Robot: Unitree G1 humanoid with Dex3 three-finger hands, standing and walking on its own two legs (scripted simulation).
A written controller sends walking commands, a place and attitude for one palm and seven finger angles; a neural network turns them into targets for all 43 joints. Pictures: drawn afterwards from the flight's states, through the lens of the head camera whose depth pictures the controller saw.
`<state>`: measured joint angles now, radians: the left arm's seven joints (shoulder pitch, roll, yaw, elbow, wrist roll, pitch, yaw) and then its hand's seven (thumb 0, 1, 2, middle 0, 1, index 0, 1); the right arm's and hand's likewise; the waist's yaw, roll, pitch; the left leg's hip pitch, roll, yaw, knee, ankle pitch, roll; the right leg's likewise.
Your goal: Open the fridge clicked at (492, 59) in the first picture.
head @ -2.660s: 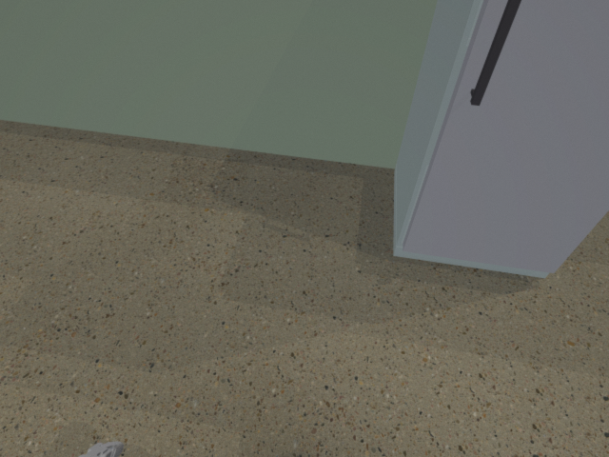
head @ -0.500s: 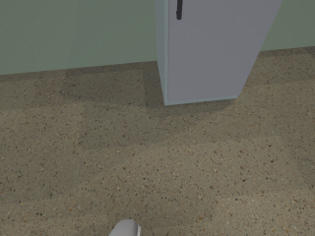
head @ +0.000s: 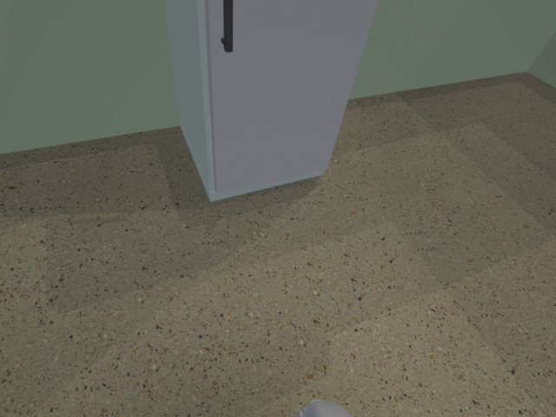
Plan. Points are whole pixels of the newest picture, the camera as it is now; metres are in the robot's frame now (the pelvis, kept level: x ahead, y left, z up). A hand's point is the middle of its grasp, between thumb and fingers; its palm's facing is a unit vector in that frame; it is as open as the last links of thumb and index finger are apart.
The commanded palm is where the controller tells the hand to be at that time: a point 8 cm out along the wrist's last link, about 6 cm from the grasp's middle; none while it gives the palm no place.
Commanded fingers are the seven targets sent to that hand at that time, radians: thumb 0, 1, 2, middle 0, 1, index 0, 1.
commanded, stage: walk to a spot facing it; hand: left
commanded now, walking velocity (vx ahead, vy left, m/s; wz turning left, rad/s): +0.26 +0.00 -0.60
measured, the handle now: out of the picture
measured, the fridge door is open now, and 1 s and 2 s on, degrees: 0 0 0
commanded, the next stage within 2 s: turn to face it in 1.30 s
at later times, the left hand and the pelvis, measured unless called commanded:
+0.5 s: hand (226, 376) +0.21 +0.09 -0.16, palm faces -0.30 -0.93 -0.21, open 7.4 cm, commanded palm none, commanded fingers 0.00 0.90 0.90 -0.20 -0.30 -0.20 -0.30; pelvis +0.07 -0.06 -0.01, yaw -19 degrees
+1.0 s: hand (247, 275) +0.42 +0.09 -0.17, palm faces -0.46 -0.87 -0.16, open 7.4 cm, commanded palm none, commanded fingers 0.00 0.90 0.90 -0.20 -0.30 -0.20 -0.30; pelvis +0.27 -0.06 +0.00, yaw -32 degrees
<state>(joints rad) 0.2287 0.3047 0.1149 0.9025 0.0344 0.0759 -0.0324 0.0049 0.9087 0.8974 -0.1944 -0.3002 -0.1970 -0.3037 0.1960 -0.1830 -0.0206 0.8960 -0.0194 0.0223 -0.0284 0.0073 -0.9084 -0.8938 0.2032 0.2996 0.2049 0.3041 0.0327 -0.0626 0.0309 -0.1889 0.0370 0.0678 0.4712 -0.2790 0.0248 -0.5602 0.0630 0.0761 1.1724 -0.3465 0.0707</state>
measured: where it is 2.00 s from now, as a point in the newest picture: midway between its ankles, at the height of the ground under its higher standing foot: (349, 345)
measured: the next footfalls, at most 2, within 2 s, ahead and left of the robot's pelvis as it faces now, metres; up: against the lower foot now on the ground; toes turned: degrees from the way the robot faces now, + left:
right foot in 0.34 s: +0.04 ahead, -0.18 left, +0.00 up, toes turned -21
left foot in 0.72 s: +0.33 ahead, +0.00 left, +0.00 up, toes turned -15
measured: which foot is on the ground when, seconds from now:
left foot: down 0.00-0.34, up 0.36-0.70, down 0.72-1.00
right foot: up 0.00-0.32, down 0.34-0.72, up 0.74-1.00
